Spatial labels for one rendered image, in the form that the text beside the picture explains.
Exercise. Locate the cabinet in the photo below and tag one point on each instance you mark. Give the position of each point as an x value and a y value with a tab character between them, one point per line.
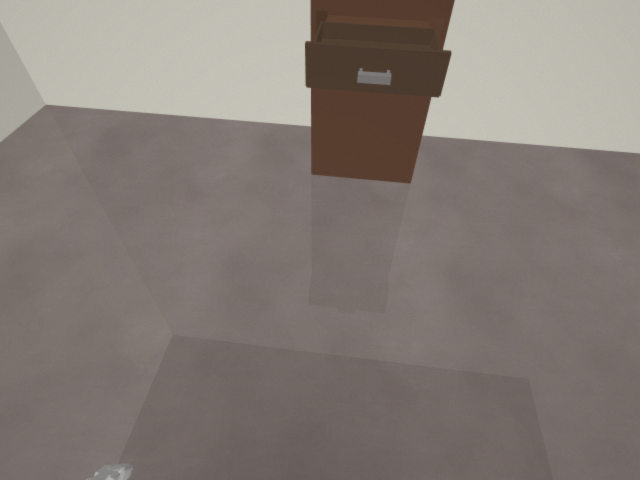
366	135

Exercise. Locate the handle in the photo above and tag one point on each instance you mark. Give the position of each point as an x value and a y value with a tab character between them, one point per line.
374	77

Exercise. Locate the drawer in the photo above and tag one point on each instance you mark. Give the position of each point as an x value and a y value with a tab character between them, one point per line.
413	55

